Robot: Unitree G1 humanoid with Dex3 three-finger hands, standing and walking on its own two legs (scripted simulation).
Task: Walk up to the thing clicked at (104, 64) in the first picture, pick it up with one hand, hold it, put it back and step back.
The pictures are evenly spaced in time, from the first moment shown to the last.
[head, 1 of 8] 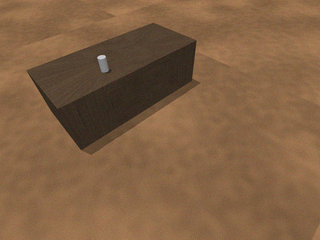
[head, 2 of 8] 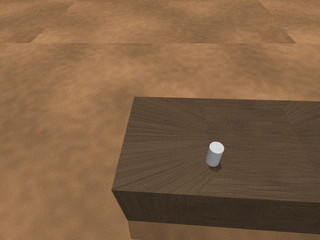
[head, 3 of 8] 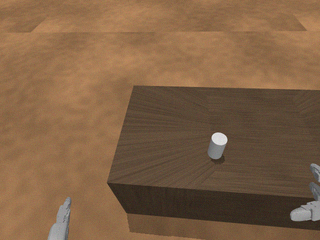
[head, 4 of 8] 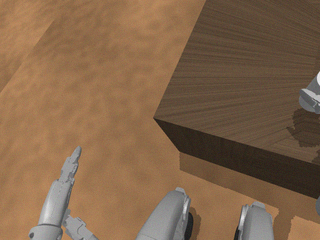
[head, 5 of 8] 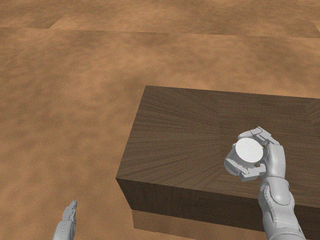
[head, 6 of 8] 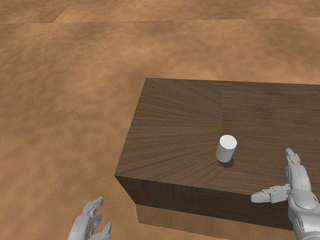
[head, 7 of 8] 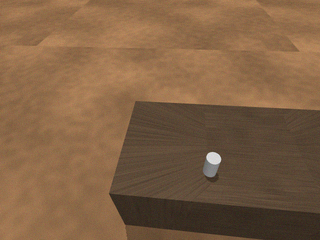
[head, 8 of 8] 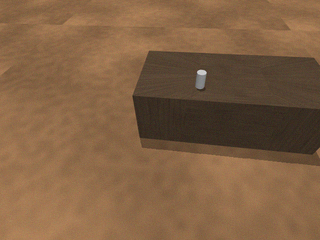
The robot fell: no
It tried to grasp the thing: yes
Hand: right
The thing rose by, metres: 0.27
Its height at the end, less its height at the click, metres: +0.00
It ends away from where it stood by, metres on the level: 0.02
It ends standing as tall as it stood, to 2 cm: yes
